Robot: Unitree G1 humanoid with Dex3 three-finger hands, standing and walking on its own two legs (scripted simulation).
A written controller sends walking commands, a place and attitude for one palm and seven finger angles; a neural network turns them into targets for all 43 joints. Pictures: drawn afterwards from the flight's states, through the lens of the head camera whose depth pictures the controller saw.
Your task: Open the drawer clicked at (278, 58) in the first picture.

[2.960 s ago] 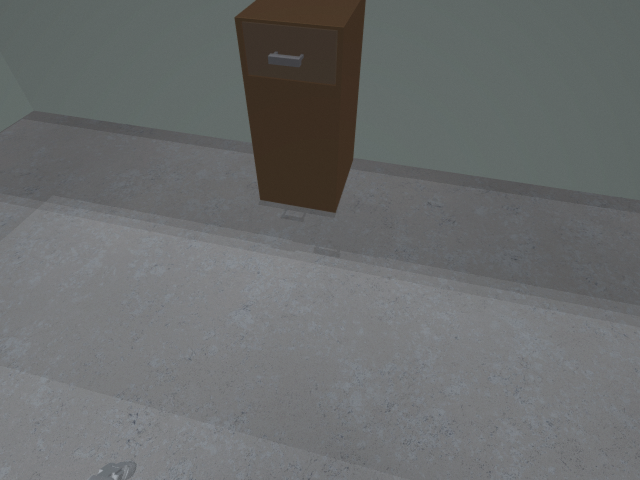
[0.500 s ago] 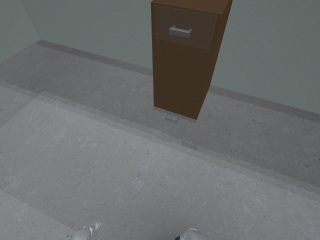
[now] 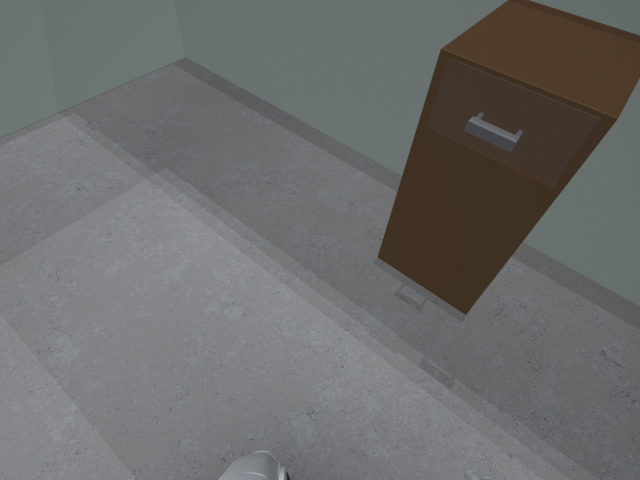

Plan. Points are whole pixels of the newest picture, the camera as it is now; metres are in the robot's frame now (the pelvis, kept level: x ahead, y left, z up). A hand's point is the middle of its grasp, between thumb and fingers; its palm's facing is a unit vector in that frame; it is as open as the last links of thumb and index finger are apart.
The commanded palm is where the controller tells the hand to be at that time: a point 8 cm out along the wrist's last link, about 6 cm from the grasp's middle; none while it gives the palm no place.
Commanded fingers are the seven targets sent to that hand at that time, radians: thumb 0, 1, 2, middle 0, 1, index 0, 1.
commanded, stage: turn to face it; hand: left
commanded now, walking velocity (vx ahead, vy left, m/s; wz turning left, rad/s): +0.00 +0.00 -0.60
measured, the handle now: (495, 129) +0.85 -0.31 -0.04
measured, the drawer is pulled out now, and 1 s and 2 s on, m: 0.00 0.00 0.00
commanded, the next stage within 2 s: take the last steps up to it in 0.94 s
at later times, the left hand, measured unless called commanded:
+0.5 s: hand (238, 423) +0.20 +0.14 -0.14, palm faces -0.23 -0.93 -0.29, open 7.4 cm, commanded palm none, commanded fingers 0.00 0.90 0.90 -0.20 -0.30 -0.20 -0.30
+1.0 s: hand (252, 399) +0.24 +0.13 -0.16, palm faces -0.41 -0.89 -0.17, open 7.4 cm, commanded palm none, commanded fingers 0.00 0.90 0.90 -0.20 -0.30 -0.20 -0.30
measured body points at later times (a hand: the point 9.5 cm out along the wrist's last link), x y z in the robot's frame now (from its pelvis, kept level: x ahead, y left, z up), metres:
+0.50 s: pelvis +0.07 -0.04 +0.00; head +0.09 -0.08 +0.45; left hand +0.22 +0.19 -0.12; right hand +0.05 -0.29 -0.16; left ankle +0.09 +0.08 -0.70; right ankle +0.08 -0.14 -0.72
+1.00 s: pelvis +0.10 -0.01 +0.02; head +0.12 +0.00 +0.46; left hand +0.27 +0.17 -0.14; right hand +0.04 -0.27 -0.11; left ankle +0.14 +0.08 -0.72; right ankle +0.07 -0.14 -0.70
